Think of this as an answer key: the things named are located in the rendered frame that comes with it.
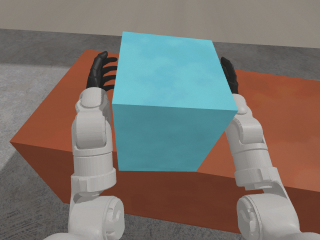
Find robot left upper arm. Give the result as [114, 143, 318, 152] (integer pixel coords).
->
[43, 196, 125, 240]

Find left robot hand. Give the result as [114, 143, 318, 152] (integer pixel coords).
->
[86, 51, 118, 91]

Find pedestal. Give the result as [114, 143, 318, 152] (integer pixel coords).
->
[9, 49, 320, 234]

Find right robot hand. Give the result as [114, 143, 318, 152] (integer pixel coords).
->
[220, 57, 239, 94]

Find carton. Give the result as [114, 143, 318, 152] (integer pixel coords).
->
[112, 31, 239, 172]

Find right robot forearm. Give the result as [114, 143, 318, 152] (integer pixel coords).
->
[225, 93, 300, 228]

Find robot right upper arm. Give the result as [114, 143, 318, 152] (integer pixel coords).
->
[236, 192, 320, 240]

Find left robot forearm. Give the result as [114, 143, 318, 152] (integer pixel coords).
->
[68, 87, 117, 232]

